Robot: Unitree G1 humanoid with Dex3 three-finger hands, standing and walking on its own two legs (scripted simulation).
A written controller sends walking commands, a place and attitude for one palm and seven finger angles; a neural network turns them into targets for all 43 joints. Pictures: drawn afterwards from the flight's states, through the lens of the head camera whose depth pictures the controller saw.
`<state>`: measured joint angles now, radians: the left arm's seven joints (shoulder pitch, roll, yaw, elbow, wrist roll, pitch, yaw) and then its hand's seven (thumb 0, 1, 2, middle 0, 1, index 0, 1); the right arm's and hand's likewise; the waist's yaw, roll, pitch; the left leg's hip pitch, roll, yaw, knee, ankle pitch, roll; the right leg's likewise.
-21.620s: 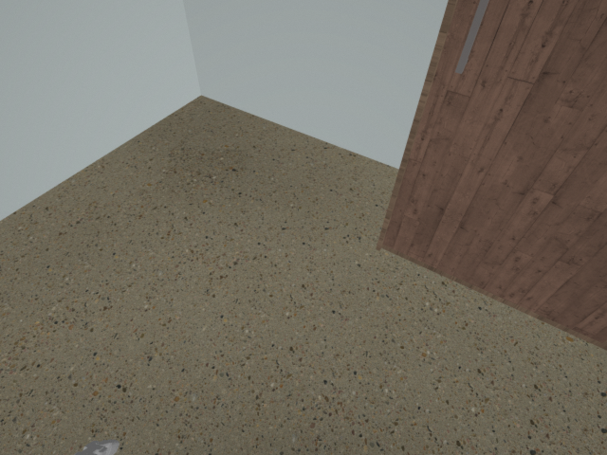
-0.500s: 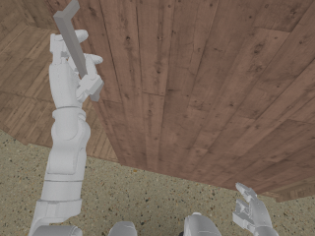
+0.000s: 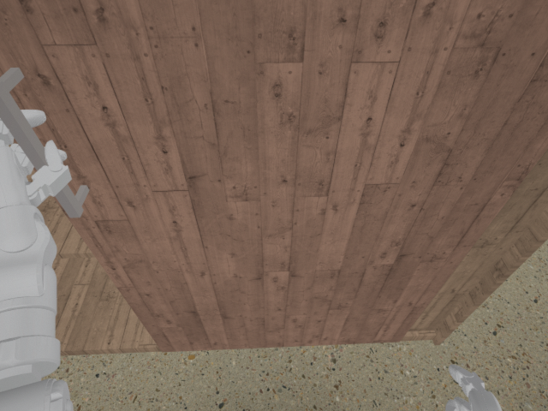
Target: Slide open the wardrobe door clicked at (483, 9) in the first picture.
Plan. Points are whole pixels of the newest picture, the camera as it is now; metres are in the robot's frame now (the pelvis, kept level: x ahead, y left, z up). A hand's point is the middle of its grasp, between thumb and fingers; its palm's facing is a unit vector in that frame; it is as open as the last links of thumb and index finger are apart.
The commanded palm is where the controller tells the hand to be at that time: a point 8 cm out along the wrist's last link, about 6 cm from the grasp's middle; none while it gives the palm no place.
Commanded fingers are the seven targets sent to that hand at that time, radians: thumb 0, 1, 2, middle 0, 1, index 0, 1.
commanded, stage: stop walking and hold the door there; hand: left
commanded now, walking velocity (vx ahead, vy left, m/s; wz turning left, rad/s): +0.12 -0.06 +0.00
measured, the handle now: (47, 151) +0.41 +0.34 +0.18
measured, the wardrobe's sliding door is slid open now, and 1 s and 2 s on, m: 0.66 0.66 0.66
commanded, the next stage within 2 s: none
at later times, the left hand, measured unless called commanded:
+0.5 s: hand (58, 168) +0.37 +0.30 +0.19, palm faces +0.52 -0.82 -0.22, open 6.3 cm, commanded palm +0.33 +0.32 +0.16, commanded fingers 0.00 0.90 0.90 -0.45 -1.40 -0.45 -1.40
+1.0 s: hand (52, 171) +0.36 +0.31 +0.19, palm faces +0.38 -0.90 -0.21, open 6.2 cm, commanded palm +0.33 +0.33 +0.16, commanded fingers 0.00 0.90 0.90 -0.45 -1.40 -0.45 -1.40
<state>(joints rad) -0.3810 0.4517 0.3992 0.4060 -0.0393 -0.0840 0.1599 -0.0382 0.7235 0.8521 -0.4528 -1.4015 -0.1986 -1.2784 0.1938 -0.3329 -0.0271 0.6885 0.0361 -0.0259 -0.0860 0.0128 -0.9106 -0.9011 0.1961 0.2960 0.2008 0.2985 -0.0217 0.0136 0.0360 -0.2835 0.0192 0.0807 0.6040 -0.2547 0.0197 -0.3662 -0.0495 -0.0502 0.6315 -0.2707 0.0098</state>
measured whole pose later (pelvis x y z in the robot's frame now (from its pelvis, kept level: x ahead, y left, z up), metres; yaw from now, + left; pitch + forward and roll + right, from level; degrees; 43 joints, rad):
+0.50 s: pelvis -0.03 -0.01 +0.01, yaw -4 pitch -1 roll +0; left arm -0.47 0.53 0.39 0.68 -0.04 -0.10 0.15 -0.03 0.75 0.83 -0.44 -1.35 -0.18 -1.34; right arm 0.29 -0.30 0.01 0.72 0.04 -0.01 -0.11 0.01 -0.91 -0.90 0.20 0.30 0.21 0.30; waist -0.02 0.04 -0.03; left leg -0.29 0.06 0.13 0.50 -0.19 0.01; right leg -0.24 -0.01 -0.06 0.51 -0.25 -0.01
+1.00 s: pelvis -0.06 +0.06 +0.00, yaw -1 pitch -2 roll -1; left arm -0.63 0.42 0.24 0.65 -0.05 -0.14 0.13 -0.04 0.72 0.83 -0.45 -1.40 -0.23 -1.34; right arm 0.20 -0.26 0.00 0.70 0.04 -0.02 -0.09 0.01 -0.91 -0.90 0.20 0.30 0.20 0.30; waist 0.01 0.05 0.08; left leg -0.34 -0.02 0.16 0.51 -0.15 0.11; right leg -0.42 -0.07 -0.07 1.07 -0.51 0.03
